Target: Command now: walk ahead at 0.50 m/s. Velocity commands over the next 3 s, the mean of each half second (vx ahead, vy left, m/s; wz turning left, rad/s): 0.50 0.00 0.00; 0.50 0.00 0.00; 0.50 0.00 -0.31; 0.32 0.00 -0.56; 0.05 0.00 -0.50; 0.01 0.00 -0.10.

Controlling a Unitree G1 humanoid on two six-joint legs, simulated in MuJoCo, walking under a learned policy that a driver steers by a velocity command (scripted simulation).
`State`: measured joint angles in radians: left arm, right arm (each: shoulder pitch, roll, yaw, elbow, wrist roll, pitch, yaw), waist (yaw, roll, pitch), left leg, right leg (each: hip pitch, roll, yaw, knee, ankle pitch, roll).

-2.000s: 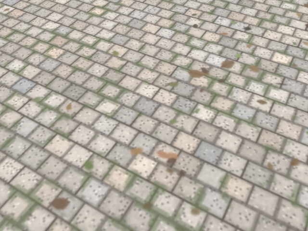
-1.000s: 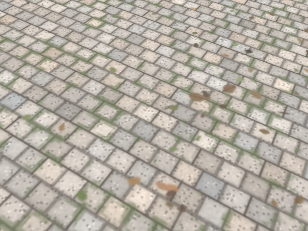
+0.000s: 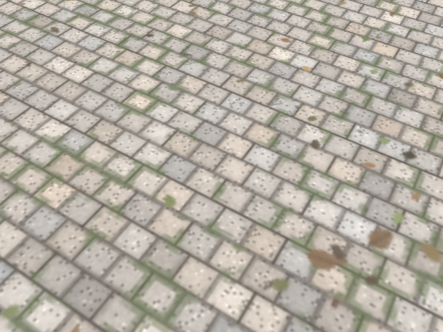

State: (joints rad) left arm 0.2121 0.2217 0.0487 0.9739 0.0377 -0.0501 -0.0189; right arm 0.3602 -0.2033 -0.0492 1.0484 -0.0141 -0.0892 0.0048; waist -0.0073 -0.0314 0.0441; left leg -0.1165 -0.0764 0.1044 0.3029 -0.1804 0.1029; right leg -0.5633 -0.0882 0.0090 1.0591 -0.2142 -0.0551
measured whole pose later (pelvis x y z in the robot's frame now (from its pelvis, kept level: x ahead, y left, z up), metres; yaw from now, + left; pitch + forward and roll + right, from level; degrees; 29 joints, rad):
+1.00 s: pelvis +0.55 +0.00 -0.01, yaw +0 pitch +0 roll +0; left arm 0.32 0.21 0.06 1.01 0.02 -0.07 0.00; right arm 0.21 -0.21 -0.06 0.97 -0.02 -0.08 0.01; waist 0.01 -0.02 0.05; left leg -0.27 -0.05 0.11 0.44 -0.17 0.09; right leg -0.37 -0.02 0.00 1.16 -0.32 -0.08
